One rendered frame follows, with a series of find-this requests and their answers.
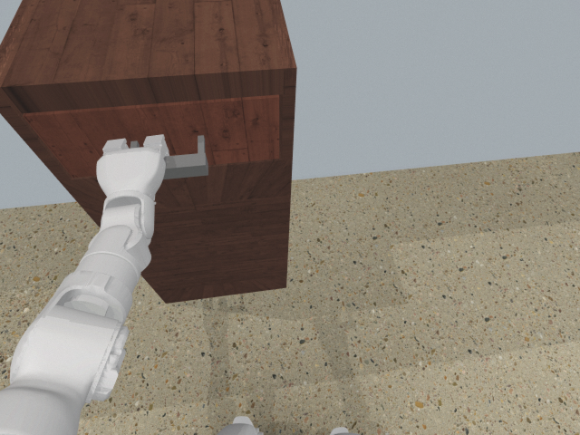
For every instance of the handle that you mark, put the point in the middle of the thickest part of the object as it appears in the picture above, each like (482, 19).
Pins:
(184, 166)

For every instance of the left robot forearm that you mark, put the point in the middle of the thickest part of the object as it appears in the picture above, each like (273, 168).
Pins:
(104, 280)

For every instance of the drawer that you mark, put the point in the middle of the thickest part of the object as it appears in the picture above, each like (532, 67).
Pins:
(235, 130)

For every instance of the cabinet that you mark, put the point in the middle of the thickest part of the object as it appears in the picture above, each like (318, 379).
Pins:
(222, 234)

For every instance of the robot left upper arm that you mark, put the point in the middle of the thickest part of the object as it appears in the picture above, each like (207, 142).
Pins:
(74, 357)

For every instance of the robot left hand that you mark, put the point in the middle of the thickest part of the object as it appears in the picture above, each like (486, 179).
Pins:
(138, 169)

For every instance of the robot left shin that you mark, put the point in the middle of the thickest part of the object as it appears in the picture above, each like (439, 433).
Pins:
(242, 419)

